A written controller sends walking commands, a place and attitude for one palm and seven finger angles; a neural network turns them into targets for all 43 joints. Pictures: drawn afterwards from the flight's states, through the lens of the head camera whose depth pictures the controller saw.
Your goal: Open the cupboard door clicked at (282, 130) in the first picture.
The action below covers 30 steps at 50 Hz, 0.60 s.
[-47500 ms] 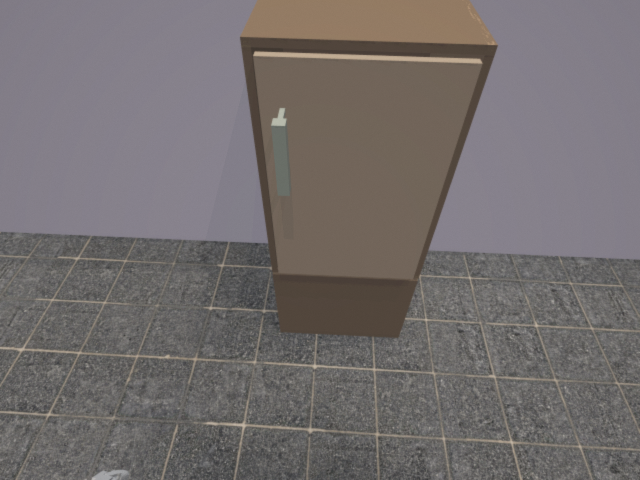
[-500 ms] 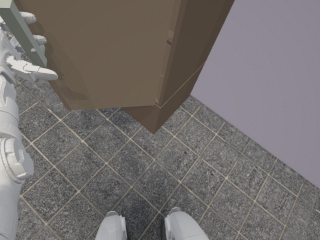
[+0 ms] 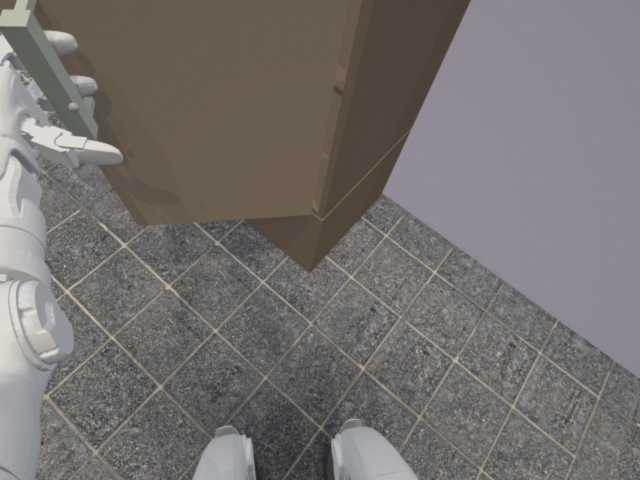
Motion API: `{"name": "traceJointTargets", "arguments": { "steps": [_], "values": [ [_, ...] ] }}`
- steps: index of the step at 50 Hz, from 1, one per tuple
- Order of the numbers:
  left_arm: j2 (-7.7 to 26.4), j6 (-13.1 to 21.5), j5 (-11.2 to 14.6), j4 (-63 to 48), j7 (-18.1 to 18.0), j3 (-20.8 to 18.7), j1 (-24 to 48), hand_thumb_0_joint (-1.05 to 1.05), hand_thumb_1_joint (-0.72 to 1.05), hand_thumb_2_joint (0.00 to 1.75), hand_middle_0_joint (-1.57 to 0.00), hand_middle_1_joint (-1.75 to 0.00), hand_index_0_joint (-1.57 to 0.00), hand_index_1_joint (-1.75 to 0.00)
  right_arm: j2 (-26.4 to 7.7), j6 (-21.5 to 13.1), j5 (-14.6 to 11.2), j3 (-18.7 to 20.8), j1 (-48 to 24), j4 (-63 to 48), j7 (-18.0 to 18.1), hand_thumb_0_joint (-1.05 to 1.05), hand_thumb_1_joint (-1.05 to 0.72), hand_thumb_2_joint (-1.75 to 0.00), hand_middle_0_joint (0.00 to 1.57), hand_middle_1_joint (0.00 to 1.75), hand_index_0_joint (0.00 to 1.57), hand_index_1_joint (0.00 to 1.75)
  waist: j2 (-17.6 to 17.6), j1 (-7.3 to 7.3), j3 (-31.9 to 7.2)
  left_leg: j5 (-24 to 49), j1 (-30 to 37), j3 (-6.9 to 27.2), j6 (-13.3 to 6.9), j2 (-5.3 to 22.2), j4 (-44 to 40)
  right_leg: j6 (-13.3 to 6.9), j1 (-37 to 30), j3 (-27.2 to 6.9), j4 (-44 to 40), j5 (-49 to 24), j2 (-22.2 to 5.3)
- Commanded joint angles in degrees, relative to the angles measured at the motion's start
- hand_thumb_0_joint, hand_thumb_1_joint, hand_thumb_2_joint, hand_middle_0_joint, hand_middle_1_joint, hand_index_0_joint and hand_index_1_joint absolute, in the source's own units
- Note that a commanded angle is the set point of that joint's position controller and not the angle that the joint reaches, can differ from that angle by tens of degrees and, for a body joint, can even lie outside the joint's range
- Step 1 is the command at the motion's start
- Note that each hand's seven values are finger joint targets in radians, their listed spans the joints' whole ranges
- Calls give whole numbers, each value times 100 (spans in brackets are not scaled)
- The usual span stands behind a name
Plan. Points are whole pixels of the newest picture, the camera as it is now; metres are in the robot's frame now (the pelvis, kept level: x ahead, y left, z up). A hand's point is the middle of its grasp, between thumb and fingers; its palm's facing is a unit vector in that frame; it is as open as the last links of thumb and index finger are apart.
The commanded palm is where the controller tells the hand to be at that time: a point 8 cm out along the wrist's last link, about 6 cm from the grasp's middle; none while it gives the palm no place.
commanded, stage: close the thumb around the handle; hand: left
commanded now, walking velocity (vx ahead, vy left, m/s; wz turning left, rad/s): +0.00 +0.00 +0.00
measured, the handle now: (59, 71) +0.59 +0.25 +0.10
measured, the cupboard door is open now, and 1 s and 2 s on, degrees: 47 47 95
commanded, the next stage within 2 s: pull the door open along its arc in 0.74 s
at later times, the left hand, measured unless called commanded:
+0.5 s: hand (73, 108) +0.53 +0.22 +0.10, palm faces +0.03 -1.00 -0.01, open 8.4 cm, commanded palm +0.52 +0.26 +0.09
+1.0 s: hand (74, 108) +0.53 +0.22 +0.10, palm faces +0.04 -1.00 -0.01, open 5.9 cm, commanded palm +0.49 +0.27 +0.09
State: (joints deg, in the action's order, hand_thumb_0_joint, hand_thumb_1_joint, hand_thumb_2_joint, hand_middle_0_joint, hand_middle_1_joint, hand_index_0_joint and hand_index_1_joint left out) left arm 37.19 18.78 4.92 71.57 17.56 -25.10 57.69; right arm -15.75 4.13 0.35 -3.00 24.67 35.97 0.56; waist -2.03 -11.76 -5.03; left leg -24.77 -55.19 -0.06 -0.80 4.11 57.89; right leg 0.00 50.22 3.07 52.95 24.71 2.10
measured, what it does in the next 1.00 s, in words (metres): stands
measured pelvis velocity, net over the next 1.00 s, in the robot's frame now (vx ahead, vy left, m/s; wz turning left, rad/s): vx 0.00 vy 0.00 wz -0.01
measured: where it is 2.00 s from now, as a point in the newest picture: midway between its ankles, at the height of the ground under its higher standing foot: outside the picture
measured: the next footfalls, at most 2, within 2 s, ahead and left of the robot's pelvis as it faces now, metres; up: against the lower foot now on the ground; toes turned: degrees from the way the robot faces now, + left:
none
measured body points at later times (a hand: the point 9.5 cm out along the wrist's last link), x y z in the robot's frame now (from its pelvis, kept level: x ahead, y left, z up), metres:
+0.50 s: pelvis +0.00 +0.01 +0.00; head +0.14 +0.03 +0.43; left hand +0.52 +0.28 +0.10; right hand -0.02 -0.26 -0.10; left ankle +0.02 +0.11 -0.67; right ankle +0.00 -0.13 -0.67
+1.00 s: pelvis +0.00 +0.00 +0.00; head +0.14 +0.02 +0.43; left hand +0.52 +0.28 +0.10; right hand -0.02 -0.26 -0.10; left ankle +0.02 +0.11 -0.67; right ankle +0.00 -0.13 -0.67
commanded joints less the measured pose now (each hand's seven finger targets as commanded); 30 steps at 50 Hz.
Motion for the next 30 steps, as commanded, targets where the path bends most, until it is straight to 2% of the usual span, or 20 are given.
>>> {"name": "traceJointTargets", "arguments": {
  "steps": [1,2,3,4,5,8,10,13,14,15,17,18,20,21,22,23,26,27,29,30],
  "values": [
    [1472,452,102,-1236,46,-138,2523,0,-50,30,-30,-120,-30,-120,-1121,-65,28,431,1103,-147,84,0,-90,-90,20,30,20,30,-877,-32,-2766,2383,2684,354,-103,-182,-433,-67,-611,-60,-563,-1956,218],
    [1536,452,80,-1262,40,-177,2478,0,-50,30,-30,-120,-30,-120,-1133,-56,30,442,1110,-167,91,0,-90,-90,20,30,20,30,-818,-36,-2855,2408,2703,356,-106,-181,-430,-64,-639,-65,-557,-1976,216],
    [1384,444,79,-1255,51,-43,2515,0,-44,32,-30,-121,-30,-121,-1109,-60,23,433,1071,-178,83,0,-90,-90,20,30,20,30,-912,-59,-2775,2364,2688,340,-104,-192,-435,-61,-597,-70,-572,-1952,213],
    [1376,443,89,-1262,58,-54,2536,0,-39,35,-31,-121,-31,-121,-1110,-60,26,440,1073,-172,84,0,-90,-90,20,30,20,30,-824,-78,-2739,2313,2653,342,-110,-188,-432,-55,-610,-65,-586,-1930,215],
    [1540,476,111,-1295,48,-204,2504,0,-33,37,-31,-122,-31,-122,-1122,-61,28,433,1100,-175,93,0,-90,-90,20,30,20,30,-885,-12,-2794,2411,2681,347,-111,-194,-426,-81,-665,-72,-552,-1988,218],
    [1447,414,79,-1174,66,-64,2585,0,-16,44,-32,-124,-32,-124,-1122,-53,17,423,1056,-171,101,0,-90,-90,20,30,20,30,-863,-102,-2631,2276,2596,336,-114,-184,-421,-53,-528,-75,-575,-1888,208],
    [1552,484,110,-1380,45,-192,2590,0,-5,49,-33,-125,-33,-125,-1125,-60,32,432,1080,-205,109,0,-90,-90,20,30,20,30,-912,-35,-2832,2455,2733,359,-112,-190,-425,-78,-630,-62,-536,-1987,216],
    [1415,476,88,-1316,43,-67,2671,0,12,56,-34,-127,-34,-127,-1125,-57,33,436,1068,-157,106,0,-90,-90,20,30,20,30,-888,-98,-2812,2419,2814,404,-84,-160,-412,-62,-451,-38,-535,-1873,210],
    [1434,473,85,-1317,36,-100,2630,0,17,59,-35,-127,-35,-127,-1122,-61,36,442,1063,-170,101,0,-90,-90,20,30,20,30,-996,-52,-2817,2436,2821,399,-79,-170,-421,-71,-480,-42,-539,-1877,216],
    [1382,502,108,-1381,28,-90,2649,0,23,61,-35,-128,-35,-128,-1122,-63,45,442,1100,-163,97,0,-90,-90,20,30,20,30,-932,-60,-2912,2560,2899,420,-84,-173,-406,-88,-492,-29,-507,-1938,225],
    [1273,428,83,-1119,20,12,2592,0,34,66,-36,-129,-36,-129,-1125,-55,25,437,1052,-144,100,0,-90,-90,20,30,20,30,-903,-120,-2634,2371,2812,433,-70,-150,-422,-71,-280,-12,-550,-1748,214],
    [1371,436,76,-1270,-3,-35,2751,0,40,68,-36,-130,-36,-130,-1137,-54,42,435,1078,-136,101,0,-90,-90,20,30,20,30,-922,-115,-2718,2369,2820,443,-73,-149,-438,-68,-346,-12,-540,-1754,211],
    [1175,453,64,-1320,-26,83,2798,0,51,73,-37,-131,-37,-131,-1111,-76,65,437,1084,-135,89,0,-90,-90,20,30,20,30,-1121,-122,-2790,2450,2982,464,-64,-159,-417,-98,-211,6,-525,-1703,211],
    [1362,436,59,-1183,-43,-66,2708,0,56,76,-38,-131,-38,-131,-1138,-68,56,439,1092,-109,94,0,-90,-90,20,30,20,30,-982,-94,-2796,2428,2932,470,-61,-145,-410,-87,-251,-4,-531,-1715,213],
    [1333,417,57,-1119,-38,-14,2698,0,62,78,-38,-132,-38,-132,-1142,-65,52,433,1088,-115,98,0,-90,-90,20,30,20,30,-870,-150,-2701,2353,2835,460,-73,-147,-419,-73,-259,-4,-553,-1698,210],
    [1363,415,36,-1146,-33,-15,2728,0,68,80,-38,-133,-38,-133,-1144,-66,52,425,1091,-129,101,0,-90,-90,20,30,20,30,-808,-129,-2707,2305,2742,468,-80,-154,-426,-72,-323,-13,-537,-1687,212],
    [1129,446,35,-1197,-42,159,2860,0,84,88,-40,-134,-40,-134,-1115,-81,60,430,1095,-95,85,0,-90,-90,20,30,20,30,-1050,-164,-2778,2418,2977,501,-47,-140,-425,-90,-156,19,-520,-1662,212],
    [1256,438,36,-1178,-59,44,2831,0,90,90,-40,-135,-40,-135,-1136,-79,68,436,1116,-98,92,0,-90,-90,20,30,20,30,-946,-141,-2783,2361,2915,512,-53,-138,-416,-87,-180,21,-521,-1616,210],
    [1153,421,25,-1160,-60,184,2979,0,90,90,-40,-135,-40,-135,-1128,-92,59,427,1111,-73,99,0,-90,-90,20,30,20,30,-868,-221,-2672,2210,2800,499,-75,-144,-428,-72,-176,2,-549,-1559,208],
    [1046,450,38,-1204,-72,220,3013,0,90,90,-40,-135,-40,-135,-1118,-107,76,428,1131,-77,100,0,-90,-90,20,30,20,30,-961,-225,-2737,2291,2905,524,-75,-149,-413,-95,-117,12,-528,-1571,216]
  ]
}}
